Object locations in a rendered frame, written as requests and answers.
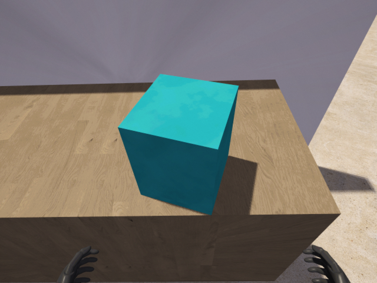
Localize left robot hand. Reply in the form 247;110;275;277
56;246;99;283

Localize right robot hand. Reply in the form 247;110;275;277
303;245;350;283

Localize carton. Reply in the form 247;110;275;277
118;74;239;215

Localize pedestal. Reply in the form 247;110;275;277
0;80;341;282

